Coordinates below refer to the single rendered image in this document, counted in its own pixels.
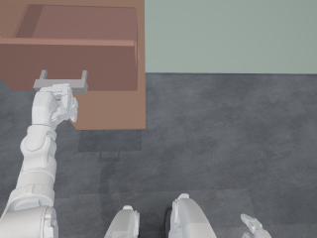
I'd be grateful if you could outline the left robot thigh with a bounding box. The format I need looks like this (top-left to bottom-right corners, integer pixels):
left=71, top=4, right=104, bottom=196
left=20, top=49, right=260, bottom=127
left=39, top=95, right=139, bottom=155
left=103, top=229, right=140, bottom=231
left=104, top=209, right=140, bottom=238

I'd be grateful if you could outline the robot left upper arm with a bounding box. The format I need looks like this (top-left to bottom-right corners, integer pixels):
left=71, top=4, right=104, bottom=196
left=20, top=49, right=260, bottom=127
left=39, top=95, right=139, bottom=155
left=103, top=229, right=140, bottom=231
left=0, top=205, right=58, bottom=238

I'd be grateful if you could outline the drawer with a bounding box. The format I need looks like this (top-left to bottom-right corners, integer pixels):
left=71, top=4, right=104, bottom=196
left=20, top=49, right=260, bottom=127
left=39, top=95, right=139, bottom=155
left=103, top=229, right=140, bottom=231
left=0, top=4, right=139, bottom=91

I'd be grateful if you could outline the cabinet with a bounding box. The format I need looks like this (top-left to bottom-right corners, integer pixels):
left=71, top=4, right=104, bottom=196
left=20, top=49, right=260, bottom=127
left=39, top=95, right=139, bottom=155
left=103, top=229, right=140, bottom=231
left=0, top=0, right=146, bottom=130

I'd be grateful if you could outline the right robot hand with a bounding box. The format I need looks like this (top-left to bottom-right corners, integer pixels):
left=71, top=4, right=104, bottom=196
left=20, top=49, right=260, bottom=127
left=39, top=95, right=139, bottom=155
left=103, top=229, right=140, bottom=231
left=241, top=213, right=271, bottom=238

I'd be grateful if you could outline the handle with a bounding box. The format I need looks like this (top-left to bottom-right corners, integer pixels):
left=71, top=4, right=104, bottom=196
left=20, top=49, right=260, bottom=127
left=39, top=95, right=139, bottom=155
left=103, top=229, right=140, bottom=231
left=33, top=69, right=88, bottom=94

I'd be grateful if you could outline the right robot shin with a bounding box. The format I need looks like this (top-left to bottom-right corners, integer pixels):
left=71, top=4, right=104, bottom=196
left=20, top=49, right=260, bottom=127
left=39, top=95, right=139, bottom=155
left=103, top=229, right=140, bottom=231
left=168, top=193, right=189, bottom=238

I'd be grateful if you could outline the left robot hand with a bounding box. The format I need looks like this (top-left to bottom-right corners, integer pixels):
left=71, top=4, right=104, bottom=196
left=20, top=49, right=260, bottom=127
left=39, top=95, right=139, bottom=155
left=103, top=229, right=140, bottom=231
left=32, top=83, right=78, bottom=130

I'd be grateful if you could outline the robot left forearm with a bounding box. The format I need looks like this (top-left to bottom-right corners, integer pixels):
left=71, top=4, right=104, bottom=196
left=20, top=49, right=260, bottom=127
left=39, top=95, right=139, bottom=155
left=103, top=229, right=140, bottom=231
left=0, top=124, right=56, bottom=222

